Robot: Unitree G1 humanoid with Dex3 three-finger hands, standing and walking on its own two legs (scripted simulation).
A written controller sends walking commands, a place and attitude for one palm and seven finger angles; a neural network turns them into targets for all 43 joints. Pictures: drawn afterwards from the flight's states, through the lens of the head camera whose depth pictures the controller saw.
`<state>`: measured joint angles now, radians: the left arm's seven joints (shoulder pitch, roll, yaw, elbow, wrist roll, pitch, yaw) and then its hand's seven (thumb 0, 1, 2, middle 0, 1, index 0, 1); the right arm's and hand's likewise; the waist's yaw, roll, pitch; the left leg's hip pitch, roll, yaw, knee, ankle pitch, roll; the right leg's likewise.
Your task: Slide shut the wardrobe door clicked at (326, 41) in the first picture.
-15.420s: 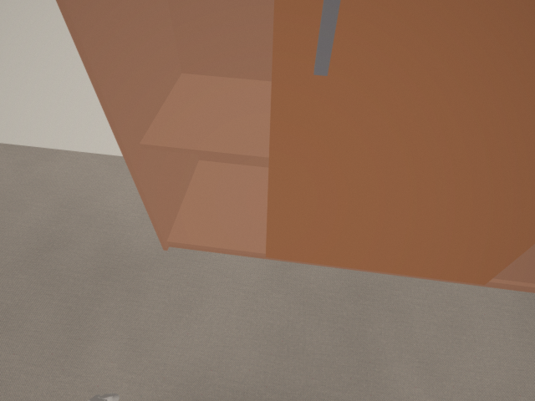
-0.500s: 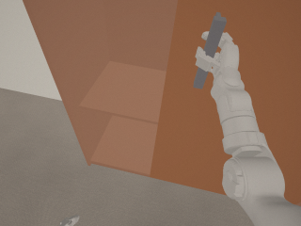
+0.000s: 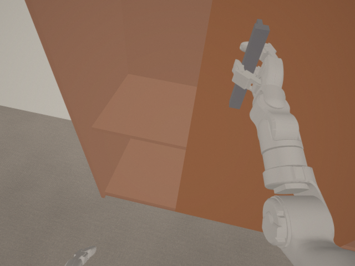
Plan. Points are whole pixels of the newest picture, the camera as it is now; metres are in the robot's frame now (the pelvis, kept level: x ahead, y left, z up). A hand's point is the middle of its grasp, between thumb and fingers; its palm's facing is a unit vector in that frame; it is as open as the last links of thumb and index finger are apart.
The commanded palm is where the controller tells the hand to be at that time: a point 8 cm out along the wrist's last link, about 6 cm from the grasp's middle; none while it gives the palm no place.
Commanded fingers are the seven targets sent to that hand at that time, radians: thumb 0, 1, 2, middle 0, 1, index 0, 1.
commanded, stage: grip the handle and tug to test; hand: right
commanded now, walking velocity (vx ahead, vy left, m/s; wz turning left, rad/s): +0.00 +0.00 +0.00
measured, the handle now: (246, 66) +0.51 -0.08 +0.23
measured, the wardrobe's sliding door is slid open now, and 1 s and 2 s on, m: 0.43 0.43 0.41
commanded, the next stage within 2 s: tug the door sideways, standing still in 0.20 s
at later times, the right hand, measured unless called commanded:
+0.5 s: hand (238, 73) +0.46 -0.05 +0.24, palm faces +0.09 +1.00 +0.01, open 6.4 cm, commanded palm +0.44 -0.09 +0.23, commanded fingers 0.00 -0.90 -0.90 0.45 1.40 0.45 1.40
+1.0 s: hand (235, 74) +0.45 -0.05 +0.24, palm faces +0.13 +0.99 -0.07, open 6.4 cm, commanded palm +0.44 -0.05 +0.23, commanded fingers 0.00 -0.90 -0.90 0.45 1.40 0.45 1.40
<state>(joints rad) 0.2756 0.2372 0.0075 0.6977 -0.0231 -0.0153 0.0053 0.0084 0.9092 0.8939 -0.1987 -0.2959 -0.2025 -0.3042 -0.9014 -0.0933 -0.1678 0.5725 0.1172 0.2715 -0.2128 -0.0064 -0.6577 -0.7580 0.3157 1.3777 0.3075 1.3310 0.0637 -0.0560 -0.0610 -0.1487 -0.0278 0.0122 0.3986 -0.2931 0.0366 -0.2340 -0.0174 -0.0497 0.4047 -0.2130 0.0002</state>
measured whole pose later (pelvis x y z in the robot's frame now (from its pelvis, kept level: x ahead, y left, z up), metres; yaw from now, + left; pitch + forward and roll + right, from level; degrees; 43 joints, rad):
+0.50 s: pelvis +0.03 +0.01 +0.00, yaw -2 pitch +3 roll -1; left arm 0.18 0.25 0.02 0.68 -0.02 0.03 -0.01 0.01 0.91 0.89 -0.20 -0.30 -0.20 -0.30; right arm -0.81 -0.03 -0.07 0.30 0.12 0.43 -0.25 -0.01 -0.64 -0.79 0.33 1.38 0.32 1.32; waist 0.01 -0.05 -0.06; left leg -0.11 -0.02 0.06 0.42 -0.35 0.04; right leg -0.22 0.00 0.00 0.45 -0.27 0.01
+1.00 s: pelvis -0.01 +0.00 -0.01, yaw -6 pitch +4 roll +0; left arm 0.27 0.21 0.02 0.77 -0.01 -0.05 -0.04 0.01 0.91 0.89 -0.20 -0.30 -0.20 -0.30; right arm -1.13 -0.01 0.01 0.76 0.12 0.24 -0.34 -0.03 -0.70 -0.78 0.31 1.36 0.20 1.40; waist 0.02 -0.05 -0.03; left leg -0.24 0.00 0.08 0.51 -0.34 0.03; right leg -0.36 0.03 0.04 0.51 -0.23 0.00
